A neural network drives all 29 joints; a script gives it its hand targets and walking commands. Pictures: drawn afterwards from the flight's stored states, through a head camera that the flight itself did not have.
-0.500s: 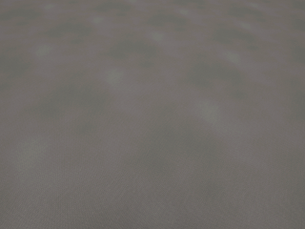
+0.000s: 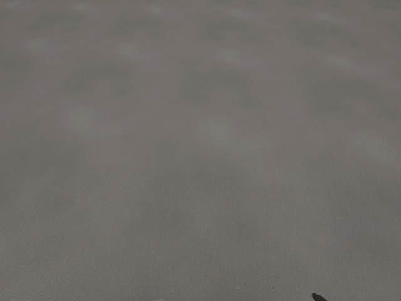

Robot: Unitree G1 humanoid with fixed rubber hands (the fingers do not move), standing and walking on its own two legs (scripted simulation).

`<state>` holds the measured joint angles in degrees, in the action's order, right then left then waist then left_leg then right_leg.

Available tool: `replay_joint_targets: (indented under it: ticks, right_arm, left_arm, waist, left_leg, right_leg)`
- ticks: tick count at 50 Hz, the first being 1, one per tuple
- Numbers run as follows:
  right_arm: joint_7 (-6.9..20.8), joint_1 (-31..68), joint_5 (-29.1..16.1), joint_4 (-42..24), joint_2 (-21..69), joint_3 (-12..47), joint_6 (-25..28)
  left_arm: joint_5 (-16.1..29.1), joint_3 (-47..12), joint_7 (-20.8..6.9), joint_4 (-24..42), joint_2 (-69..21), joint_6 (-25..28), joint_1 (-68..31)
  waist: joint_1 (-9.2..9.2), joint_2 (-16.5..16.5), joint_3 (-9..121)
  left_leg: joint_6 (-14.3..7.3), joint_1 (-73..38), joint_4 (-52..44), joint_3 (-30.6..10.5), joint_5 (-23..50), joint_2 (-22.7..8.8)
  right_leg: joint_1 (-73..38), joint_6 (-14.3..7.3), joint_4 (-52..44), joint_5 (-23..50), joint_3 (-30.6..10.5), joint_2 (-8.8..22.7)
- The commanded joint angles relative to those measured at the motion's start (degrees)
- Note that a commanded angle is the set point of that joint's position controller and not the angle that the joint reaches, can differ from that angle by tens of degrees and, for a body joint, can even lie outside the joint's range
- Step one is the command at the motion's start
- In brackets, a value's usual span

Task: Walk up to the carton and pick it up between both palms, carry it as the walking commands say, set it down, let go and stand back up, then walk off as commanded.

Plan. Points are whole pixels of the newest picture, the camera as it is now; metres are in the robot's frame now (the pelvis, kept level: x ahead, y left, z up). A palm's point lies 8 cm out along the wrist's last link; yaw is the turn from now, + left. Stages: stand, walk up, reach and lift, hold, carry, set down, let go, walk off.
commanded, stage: walk up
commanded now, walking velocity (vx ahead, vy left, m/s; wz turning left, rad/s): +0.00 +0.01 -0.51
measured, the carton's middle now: out of the picture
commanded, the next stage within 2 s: none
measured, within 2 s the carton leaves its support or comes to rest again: neither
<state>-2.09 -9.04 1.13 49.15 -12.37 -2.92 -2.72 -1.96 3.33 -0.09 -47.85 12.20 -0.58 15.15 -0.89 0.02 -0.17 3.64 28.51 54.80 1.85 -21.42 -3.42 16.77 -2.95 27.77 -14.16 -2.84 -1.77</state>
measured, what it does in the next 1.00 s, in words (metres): steps on the spot, turning right: left foot, then right foot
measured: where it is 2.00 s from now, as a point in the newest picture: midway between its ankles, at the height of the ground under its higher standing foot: outside the picture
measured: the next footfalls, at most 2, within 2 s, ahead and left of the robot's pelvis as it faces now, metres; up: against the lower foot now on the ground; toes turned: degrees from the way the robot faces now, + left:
left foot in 0.16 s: +0.03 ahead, +0.15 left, +0.00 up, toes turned +0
right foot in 0.50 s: -0.01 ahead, -0.09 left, +0.00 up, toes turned -20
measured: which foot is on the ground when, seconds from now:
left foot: up 0.00-0.14, down 0.16-0.50, up 0.52-0.84, down 0.86-1.00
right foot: down 0.00-0.16, up 0.18-0.48, down 0.50-0.86, up 0.88-1.00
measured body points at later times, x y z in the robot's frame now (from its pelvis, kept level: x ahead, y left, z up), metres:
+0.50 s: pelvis +0.01 +0.03 -0.02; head +0.05 +0.01 +0.43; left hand +0.20 +0.24 -0.15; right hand -0.03 -0.24 -0.15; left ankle -0.01 +0.15 -0.74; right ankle -0.05 -0.08 -0.75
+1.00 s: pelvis +0.02 +0.07 -0.01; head +0.06 +0.08 +0.44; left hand +0.19 +0.26 -0.16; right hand -0.01 -0.20 -0.12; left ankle +0.08 +0.14 -0.74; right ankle -0.07 -0.03 -0.67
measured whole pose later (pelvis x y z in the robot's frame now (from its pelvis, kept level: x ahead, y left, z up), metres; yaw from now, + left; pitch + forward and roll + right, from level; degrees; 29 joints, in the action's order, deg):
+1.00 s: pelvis +0.02 +0.07 -0.01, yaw -29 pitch +1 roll -1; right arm -1.8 -10.6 1.7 47.7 -11.2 -1.1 -0.5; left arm -2.1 3.8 -0.9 -51.1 14.1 -3.7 14.0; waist -0.8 2.6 -3.3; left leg -1.9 16.6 31.0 8.1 -15.0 -3.6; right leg 26.1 2.1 60.6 -27.6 0.6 0.2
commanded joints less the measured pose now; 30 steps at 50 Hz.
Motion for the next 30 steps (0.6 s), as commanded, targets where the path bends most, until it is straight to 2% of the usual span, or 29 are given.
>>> replay_joint_targets:
  ticks: [1,2,3,5,6,7,8,9,10,11,12,13,14,15,16,17,18,19,20,21,22,23,24,25,26,27,28,29,30]
  right_arm:
    - [-0.14,1.14,-0.71,-4.60,-2.00,-0.52,1.04]
    - [-0.35,1.63,-0.47,-4.93,-2.55,-0.49,0.96]
    - [-0.50,1.96,-1.05,-4.93,-2.69,-0.53,1.07]
    - [-0.97,-5.01,-1.66,-3.32,-1.99,-0.32,1.72]
    - [-0.90,-5.63,-1.20,-3.66,-3.16,-0.95,2.19]
    - [-1.23,-6.20,-0.86,-3.72,-5.71,-1.72,2.69]
    - [-1.21,-7.93,-0.05,-4.51,-9.44,-2.13,2.97]
    - [-1.06,-5.29,0.13,-4.59,-12.38,-2.93,2.66]
    - [-0.75,-5.60,0.12,-4.60,-13.03,-2.71,3.06]
    - [-0.34,-1.70,0.22,-5.05,-11.27,-2.28,3.26]
    - [-0.12,0.52,0.45,-4.94,-7.48,-1.40,3.64]
    - [-0.35,-0.81,0.78,-3.89,-7.63,-1.39,3.72]
    - [-0.60,-2.30,0.40,-3.38,-7.49,-1.51,3.69]
    - [-0.56,-4.13,0.84,-2.23,-8.03,-1.84,3.70]
    - [-0.77,-7.46,0.97,-2.01,-9.25,-1.99,3.66]
    - [-0.71,-7.77,0.87,-0.88,-9.50,-2.31,3.52]
    - [-0.58,-7.27,1.13,-1.20,-9.40,-2.28,3.64]
    - [-0.69,-8.41,1.71,-0.19,-9.93,-2.31,3.30]
    - [-0.41,-9.00,2.13,-0.38,-10.68,-2.79,3.32]
    - [-0.37,-8.77,1.67,-0.03,-11.12,-2.60,3.36]
    - [0.05,-8.26,1.62,0.05,-10.81,-2.74,3.53]
    - [0.04,-7.81,1.24,0.58,-11.49,-2.85,3.44]
    - [0.42,-7.96,0.77,0.16,-11.34,-2.88,3.41]
    - [0.60,-8.30,-0.12,-0.61,-10.20,-2.52,3.62]
    - [0.82,-5.34,-0.74,-5.03,-5.66,-1.51,3.43]
    - [0.10,-0.68,-0.75,-6.21,-4.09,-0.61,2.29]
    - [0.11,-1.95,-0.78,-5.65,-4.84,-0.37,1.93]
    - [0.20,-3.98,-0.65,-4.63,-7.30,-0.75,2.20]
    - [0.37,-3.61,0.67,-3.85,-7.81,-1.22,2.28]
  left_arm:
    - [-0.50,2.65,0.72,2.62,10.92,0.70,2.29]
    - [-0.26,3.21,0.87,2.59,12.17,0.26,2.67]
    - [-0.35,3.57,0.41,2.96,12.98,0.08,1.50]
    - [-0.71,2.65,0.65,2.82,11.27,-0.32,0.41]
    - [-0.10,2.69,0.67,2.99,11.12,-0.46,-0.34]
    - [0.43,2.03,0.24,3.26,8.81,-0.03,0.30]
    - [0.36,1.49,0.78,4.23,5.89,-0.07,1.18]
    - [-0.22,1.10,1.23,5.91,3.83,-0.70,1.04]
    - [-0.13,1.48,1.00,7.01,6.36,-1.27,-2.90]
    - [-0.02,2.31,0.19,6.73,7.30,-1.49,-1.94]
    - [0.03,2.74,-0.94,4.73,7.47,-1.37,-0.28]
    - [-0.20,2.47,-1.40,4.05,6.90,-1.66,-1.06]
    - [-0.08,2.21,-1.56,3.47,6.85,-1.86,-2.22]
    - [0.04,1.68,-1.77,2.72,5.90,-1.96,-2.50]
    - [-0.09,1.37,-1.58,3.32,5.44,-2.14,-5.20]
    - [0.40,1.08,-1.68,3.22,3.99,-2.20,-6.30]
    - [0.25,0.88,-1.74,3.74,4.41,-2.28,-8.52]
    - [0.23,0.36,-1.65,3.62,3.56,-2.12,-8.19]
    - [0.51,0.50,-1.85,3.40,4.54,-2.30,-9.99]
    - [0.27,0.33,-1.98,2.73,3.99,-2.79,-9.57]
    - [0.86,0.26,-1.96,2.08,4.02,-2.37,-6.81]
    - [0.68,0.38,-1.97,0.82,4.81,-2.02,-5.35]
    - [0.39,0.51,-1.81,0.01,5.36,-1.26,-2.32]
    - [-0.45,1.81,-1.60,-0.63,9.93,0.07,-1.22]
    - [-0.64,4.76,-0.99,-0.53,19.00,0.61,1.66]
    - [0.37,5.10,-0.07,-0.99,16.28,1.22,7.54]
    - [0.57,4.69,0.52,-1.48,15.34,1.11,6.75]
    - [0.72,4.01,1.17,-1.33,14.69,0.55,2.80]
    - [0.57,3.05,1.49,-1.03,11.86,0.22,0.50]
  waist:
    - [-0.18,7.73,3.48]
    - [-0.90,6.86,3.59]
    - [-0.50,6.74,3.93]
    - [1.14,12.94,5.56]
    - [2.49,10.45,3.57]
    - [2.74,3.06,4.34]
    - [1.57,-7.99,4.15]
    - [2.02,-15.85,3.49]
    - [3.38,-11.51,3.24]
    - [1.67,-9.39,2.75]
    - [0.05,-9.62,1.37]
    - [0.25,-10.00,0.25]
    - [1.53,-11.00,0.26]
    - [1.73,-10.67,0.68]
    - [3.20,-7.73,1.57]
    - [3.55,-9.23,2.32]
    - [4.47,-11.32,2.37]
    - [3.69,-11.69,1.72]
    - [4.28,-12.96,0.91]
    - [4.24,-12.70,0.50]
    - [2.48,-13.95,0.28]
    - [1.53,-11.19,1.88]
    - [-0.22,-9.69,2.01]
    - [-0.65,-5.17,3.47]
    - [-2.20,14.07,7.46]
    - [-7.02,14.48,7.11]
    - [-5.01,11.80,7.42]
    - [-3.37,12.66,6.07]
    - [-1.87,10.09,4.07]
  left_leg:
    - [-0.70,-1.69,-4.78,1.00,-1.08,1.18]
    - [-1.15,-3.76,-7.19,1.92,-2.41,2.16]
    - [-1.30,-6.52,-10.07,2.07,-2.98,2.19]
    - [-1.06,-13.22,-19.47,2.18,1.85,3.09]
    - [-1.18,-16.90,-26.28,2.45,6.06,2.23]
    - [-1.80,-23.55,-31.87,-3.04,10.80,-3.31]
    - [-4.06,-26.71,-36.25,-12.25,19.35,-14.67]
    - [-12.56,-22.31,-36.42,-17.19,33.18,-24.69]
    - [-14.69,-18.27,-38.10,-18.91,29.61,-25.31]
    - [-14.37,-17.67,-37.28,-13.39,27.89,-21.87]
    - [-13.50,-17.98,-35.36,-8.44,32.50,-18.35]
    - [-12.51,-17.20,-34.97,-5.92,34.13,-16.92]
    - [-11.80,-17.00,-34.38,-2.28,34.10,-15.82]
    - [-11.15,-20.26,-33.22,-0.90,37.08,-15.03]
    - [-11.25,-20.30,-32.76,-0.63,40.77,-15.38]
    - [-11.72,-23.04,-31.72,-0.21,37.89,-15.96]
    - [-12.76,-23.21,-31.31,0.07,40.18,-16.21]
    - [-12.02,-22.66,-30.93,1.21,40.47,-15.91]
    - [-12.04,-22.48,-29.18,1.27,41.30,-16.11]
    - [-12.10,-20.64,-30.67,-0.10,37.22,-16.96]
    - [-11.29,-21.81,-28.40,1.22,39.85,-16.04]
    - [-10.05,-20.91,-25.54,1.88,38.87,-15.67]
    - [-7.53,-14.76,-22.42,4.02,31.97,-14.06]
    - [-4.26,-10.16,-14.98,7.97,25.30,-10.18]
    - [-0.56,4.51,-2.54,9.77,-7.49,-3.69]
    - [-0.15,6.80,4.89,2.53,-16.64,-1.35]
    - [0.14,6.55,7.52,0.29,-14.67,-2.74]
    - [0.30,7.35,7.74,0.29,-11.46,-2.80]
    - [0.29,6.21,6.50,-0.32,-8.19,-3.00]
  right_leg:
    - [-4.01,-8.14,-5.17,24.71,-12.83,14.27]
    - [-3.09,-8.20,-5.75,23.88,-14.10,14.64]
    - [-1.65,-7.84,-4.68,25.90,-14.03,13.92]
    - [-1.01,-6.04,-1.92,26.92,-13.88,12.20]
    - [2.02,-4.09,-0.39,24.15,-15.08,11.49]
    - [6.26,-1.27,3.00,15.83,-15.18,9.46]
    - [11.34,1.34,15.66,-1.05,-8.29,4.58]
    - [14.29,4.16,23.90,-20.64,1.21,-0.58]
    - [14.25,4.47,29.44,-20.60,0.48,2.21]
    - [13.91,4.80,32.59,-17.27,1.24,2.93]
    - [14.49,5.10,34.29,-15.09,1.94,3.41]
    - [13.88,5.26,33.32,-15.32,3.67,3.77]
    - [12.16,5.38,32.59,-13.84,5.24,3.10]
    - [12.42,5.54,30.14,-13.78,6.05,2.84]
    - [10.99,5.61,28.94,-13.40,6.32,2.67]
    - [10.41,5.77,25.89,-13.12,7.48,2.39]
    - [9.94,5.19,22.13,-13.13,7.22,2.68]
    - [7.89,4.24,19.92,-14.52,7.58,2.62]
    - [7.01,4.06,16.20,-14.73,8.81,1.40]
    - [4.78,3.77,14.13,-14.59,9.24,1.45]
    - [3.16,3.43,9.79,-13.35,8.77,1.27]
    - [-1.00,2.59,3.17,-8.39,8.97,0.88]
    - [-8.78,2.94,-3.46,-0.40,8.17,1.52]
    - [-14.96,1.57,-5.43,13.11,2.14,8.11]
    - [-23.86,-4.91,-4.54,38.66,-14.92,22.63]
    - [-21.07,-10.96,-4.35,52.43,-18.43,27.06]
    - [-22.15,-11.46,-2.34,52.94,-13.65,24.69]
    - [-20.57,-9.36,-3.16,45.55,-12.23,21.75]
    - [-17.08,-7.84,-4.28,41.26,-9.85,18.89]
